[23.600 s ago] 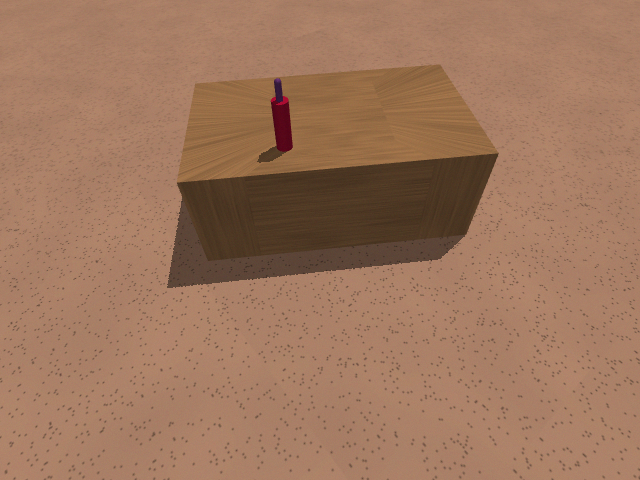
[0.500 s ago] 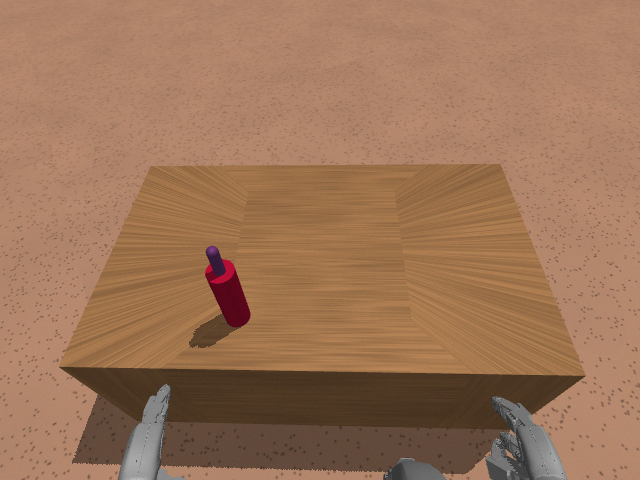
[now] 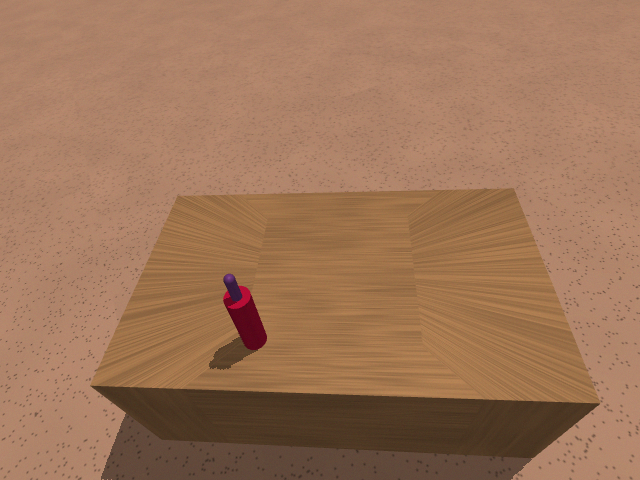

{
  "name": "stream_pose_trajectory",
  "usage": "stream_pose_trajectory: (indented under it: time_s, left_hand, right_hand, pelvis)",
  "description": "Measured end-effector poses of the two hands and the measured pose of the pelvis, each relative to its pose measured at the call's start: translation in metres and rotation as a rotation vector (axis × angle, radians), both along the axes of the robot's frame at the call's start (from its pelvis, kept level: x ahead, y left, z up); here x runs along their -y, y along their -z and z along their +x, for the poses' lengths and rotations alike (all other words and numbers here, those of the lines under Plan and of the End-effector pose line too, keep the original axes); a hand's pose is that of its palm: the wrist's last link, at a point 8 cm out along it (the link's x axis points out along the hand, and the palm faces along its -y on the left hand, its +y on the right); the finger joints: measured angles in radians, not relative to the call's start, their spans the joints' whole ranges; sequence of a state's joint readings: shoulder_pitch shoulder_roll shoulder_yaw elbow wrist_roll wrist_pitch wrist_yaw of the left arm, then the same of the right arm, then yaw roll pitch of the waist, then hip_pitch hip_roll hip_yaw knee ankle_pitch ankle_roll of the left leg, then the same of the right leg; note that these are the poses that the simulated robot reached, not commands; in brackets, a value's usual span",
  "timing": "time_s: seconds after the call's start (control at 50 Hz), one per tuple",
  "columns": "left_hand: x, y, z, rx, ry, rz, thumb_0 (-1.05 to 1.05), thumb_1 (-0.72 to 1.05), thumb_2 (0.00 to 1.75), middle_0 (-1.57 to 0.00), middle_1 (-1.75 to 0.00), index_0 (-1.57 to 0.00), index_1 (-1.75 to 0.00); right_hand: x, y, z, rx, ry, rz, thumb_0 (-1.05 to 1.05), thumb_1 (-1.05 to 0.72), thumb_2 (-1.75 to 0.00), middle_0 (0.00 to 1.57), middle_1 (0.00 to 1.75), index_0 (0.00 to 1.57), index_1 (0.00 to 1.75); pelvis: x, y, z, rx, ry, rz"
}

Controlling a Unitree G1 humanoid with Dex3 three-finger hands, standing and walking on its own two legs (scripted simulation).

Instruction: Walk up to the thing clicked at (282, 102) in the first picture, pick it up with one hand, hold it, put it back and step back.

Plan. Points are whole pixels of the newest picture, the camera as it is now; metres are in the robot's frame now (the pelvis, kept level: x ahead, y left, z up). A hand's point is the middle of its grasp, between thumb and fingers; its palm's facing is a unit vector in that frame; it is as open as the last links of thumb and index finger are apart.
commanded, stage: home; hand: left
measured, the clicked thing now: (243, 311) +0.49 +0.21 -0.23
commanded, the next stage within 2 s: stand in 1.04 s
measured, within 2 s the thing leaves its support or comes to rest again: neither
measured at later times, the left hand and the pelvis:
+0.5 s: hand out of the picture +0.05 +0.25 -0.14, palm faces -0.01 -0.92 -0.39, open 17.5 cm; pelvis -0.01 +0.00 +0.01, yaw +0 degrees
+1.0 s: hand out of the picture +0.08 +0.25 -0.14, palm faces -0.01 -0.92 -0.39, open 17.7 cm; pelvis +0.00 +0.00 +0.01, yaw -1 degrees
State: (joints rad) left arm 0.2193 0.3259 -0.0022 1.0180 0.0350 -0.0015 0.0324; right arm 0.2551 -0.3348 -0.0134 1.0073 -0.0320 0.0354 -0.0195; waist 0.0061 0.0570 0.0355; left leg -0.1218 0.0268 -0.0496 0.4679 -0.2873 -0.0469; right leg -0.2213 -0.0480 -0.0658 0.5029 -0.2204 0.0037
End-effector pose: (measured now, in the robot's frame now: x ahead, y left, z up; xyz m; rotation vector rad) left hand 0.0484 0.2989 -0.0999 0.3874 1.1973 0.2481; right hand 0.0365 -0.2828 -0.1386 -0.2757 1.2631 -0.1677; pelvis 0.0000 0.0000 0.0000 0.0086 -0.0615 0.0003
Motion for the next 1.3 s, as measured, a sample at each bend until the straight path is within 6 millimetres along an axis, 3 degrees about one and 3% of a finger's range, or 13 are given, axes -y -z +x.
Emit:
stream_pose_trajectory:
  time_s: [0.3,0.58,1.18,1.3]
  left_hand:
    - [0.006,0.0,-0.001,-0.024,-0.02,-0.025,0.0,-0.54,0.05,-0.06,-0.05,-0.06,-0.06]
    - [0.001,0.001,-0.003,-0.06,-0.03,-0.027,0.0,-0.56,0.04,-0.06,-0.05,-0.06,-0.05]
    - [0.006,-0.002,0.031,-0.025,-0.011,-0.037,0.0,-0.59,0.02,-0.06,-0.04,-0.06,-0.05]
    - [0.008,-0.002,0.034,-0.023,-0.009,-0.039,0.0,-0.44,0.17,-0.13,-0.15,-0.13,-0.15]
  right_hand:
    - [0.004,-0.007,0.011,0.02,-0.013,-0.003,0.01,-0.9,-0.9,0.2,0.3,0.21,0.3]
    - [0.011,-0.01,0.005,-0.016,-0.003,-0.022,0.01,-0.9,-0.9,0.2,0.3,0.21,0.3]
    - [0.016,-0.011,0.021,-0.002,0.005,-0.02,0.01,-0.9,-0.9,0.2,0.3,0.21,0.3]
    - [0.019,-0.012,0.022,-0.004,0.009,-0.023,0.01,-0.91,-0.9,0.2,0.3,0.21,0.3]
  pelvis:
    - [0.002,-0.006,-0.004,0.012,0.001,-0.003]
    - [0.001,-0.008,-0.004,0.002,0.005,-0.003]
    - [0.005,-0.009,0.007,-0.011,0.016,0.001]
    - [0.006,-0.009,0.008,-0.012,0.019,0.0]
